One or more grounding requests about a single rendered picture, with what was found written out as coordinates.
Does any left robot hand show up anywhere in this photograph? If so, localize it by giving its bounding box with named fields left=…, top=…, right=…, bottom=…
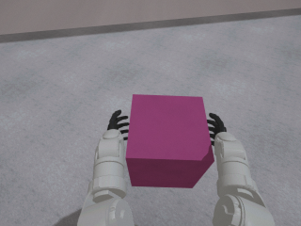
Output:
left=107, top=110, right=130, bottom=140

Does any robot left forearm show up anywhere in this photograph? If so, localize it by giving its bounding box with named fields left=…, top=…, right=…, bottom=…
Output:
left=77, top=129, right=127, bottom=224

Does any robot right forearm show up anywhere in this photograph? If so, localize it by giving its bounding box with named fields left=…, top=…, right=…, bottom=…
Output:
left=214, top=132, right=269, bottom=211

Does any right robot upper arm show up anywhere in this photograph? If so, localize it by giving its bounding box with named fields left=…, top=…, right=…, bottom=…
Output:
left=212, top=194, right=276, bottom=226

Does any carton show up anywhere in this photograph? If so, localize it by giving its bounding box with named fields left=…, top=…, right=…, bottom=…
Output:
left=125, top=94, right=214, bottom=188

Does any right robot hand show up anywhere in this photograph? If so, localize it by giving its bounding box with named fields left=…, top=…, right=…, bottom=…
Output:
left=207, top=113, right=227, bottom=146

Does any left robot upper arm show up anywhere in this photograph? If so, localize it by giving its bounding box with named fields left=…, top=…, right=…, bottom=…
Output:
left=77, top=197, right=135, bottom=226

